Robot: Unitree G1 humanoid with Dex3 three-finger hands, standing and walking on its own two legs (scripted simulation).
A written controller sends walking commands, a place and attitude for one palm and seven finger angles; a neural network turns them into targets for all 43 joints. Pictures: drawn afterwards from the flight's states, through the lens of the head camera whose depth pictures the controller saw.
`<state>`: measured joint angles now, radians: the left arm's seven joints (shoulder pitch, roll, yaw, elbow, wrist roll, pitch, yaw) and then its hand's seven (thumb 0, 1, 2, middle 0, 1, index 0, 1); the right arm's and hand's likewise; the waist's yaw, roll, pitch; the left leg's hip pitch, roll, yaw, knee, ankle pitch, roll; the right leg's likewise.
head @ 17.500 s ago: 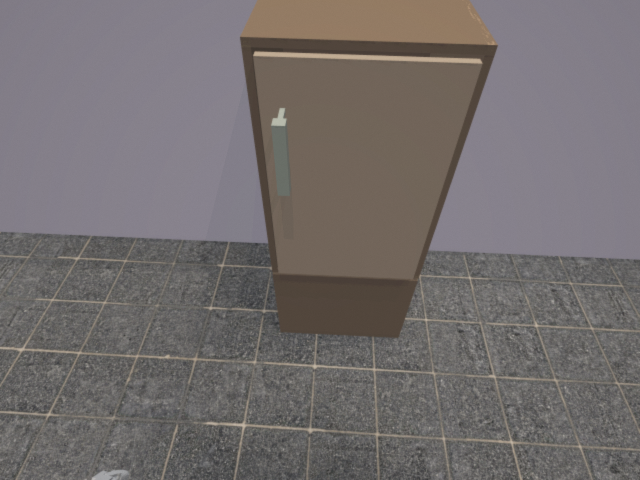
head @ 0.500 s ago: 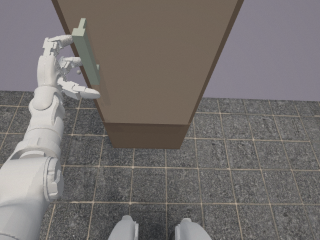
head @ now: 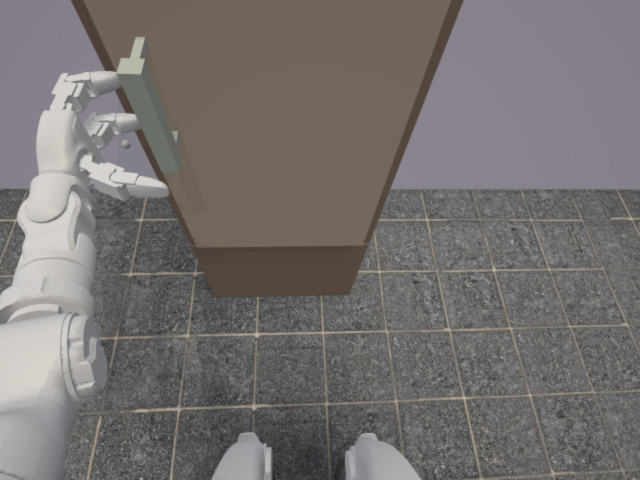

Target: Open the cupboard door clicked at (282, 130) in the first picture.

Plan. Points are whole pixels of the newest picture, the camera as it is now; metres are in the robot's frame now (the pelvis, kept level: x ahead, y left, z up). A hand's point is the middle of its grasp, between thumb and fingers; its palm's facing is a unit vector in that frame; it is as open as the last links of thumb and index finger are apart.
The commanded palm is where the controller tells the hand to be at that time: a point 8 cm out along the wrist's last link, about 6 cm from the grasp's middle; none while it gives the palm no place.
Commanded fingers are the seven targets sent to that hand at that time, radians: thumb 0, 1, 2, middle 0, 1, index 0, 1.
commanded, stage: move the hooked fingers beside the handle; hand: left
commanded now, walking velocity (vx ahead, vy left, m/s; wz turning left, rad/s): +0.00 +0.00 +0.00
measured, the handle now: (157, 110) +0.55 +0.18 +0.09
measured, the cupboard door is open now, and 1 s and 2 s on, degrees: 0 0 0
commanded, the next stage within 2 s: slide the fingers in behind the handle in 1.64 s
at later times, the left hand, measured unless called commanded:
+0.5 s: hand (117, 140) +0.50 +0.22 +0.09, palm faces +0.03 -1.00 -0.02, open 14.3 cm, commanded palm +0.48 +0.26 +0.09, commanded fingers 0.00 -0.50 0.30 -0.30 -1.20 -0.30 -1.20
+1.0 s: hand (86, 145) +0.49 +0.25 +0.09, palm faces +0.00 -1.00 -0.01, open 14.0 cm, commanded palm +0.47 +0.29 +0.09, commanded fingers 0.00 -0.50 0.30 -0.30 -1.20 -0.30 -1.20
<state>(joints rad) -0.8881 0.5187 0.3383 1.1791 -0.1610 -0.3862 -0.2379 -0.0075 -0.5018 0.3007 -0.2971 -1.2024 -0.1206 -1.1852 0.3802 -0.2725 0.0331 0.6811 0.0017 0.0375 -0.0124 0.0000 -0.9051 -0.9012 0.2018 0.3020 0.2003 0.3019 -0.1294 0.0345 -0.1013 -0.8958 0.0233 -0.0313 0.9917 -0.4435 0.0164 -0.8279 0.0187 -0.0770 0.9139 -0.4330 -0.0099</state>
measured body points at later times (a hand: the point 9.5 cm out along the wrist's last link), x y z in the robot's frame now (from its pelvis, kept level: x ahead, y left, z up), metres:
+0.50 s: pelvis +0.00 +0.00 +0.00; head +0.12 +0.02 +0.43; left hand +0.49 +0.28 +0.09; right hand +0.01 -0.26 -0.11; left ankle +0.01 +0.10 -0.68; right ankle +0.00 -0.12 -0.68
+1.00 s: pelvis +0.00 +0.01 +0.00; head +0.12 +0.03 +0.43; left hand +0.48 +0.31 +0.09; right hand +0.00 -0.27 -0.10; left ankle +0.01 +0.10 -0.68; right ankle +0.00 -0.12 -0.68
